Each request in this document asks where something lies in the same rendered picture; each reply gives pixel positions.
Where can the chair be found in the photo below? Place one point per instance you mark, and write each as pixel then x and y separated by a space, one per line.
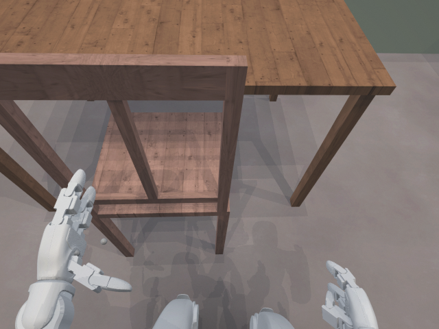
pixel 152 164

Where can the robot right thigh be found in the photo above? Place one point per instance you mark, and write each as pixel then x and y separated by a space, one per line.
pixel 269 320

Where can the left robot forearm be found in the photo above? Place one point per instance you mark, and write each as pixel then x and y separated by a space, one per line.
pixel 49 306

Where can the table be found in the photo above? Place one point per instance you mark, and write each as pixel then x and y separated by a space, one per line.
pixel 293 47

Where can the left robot shin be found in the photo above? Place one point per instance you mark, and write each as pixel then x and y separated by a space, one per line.
pixel 183 296

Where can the robot left hand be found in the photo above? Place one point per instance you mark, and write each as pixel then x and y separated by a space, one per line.
pixel 64 235

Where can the robot right hand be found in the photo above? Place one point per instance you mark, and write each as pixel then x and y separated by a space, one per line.
pixel 355 310

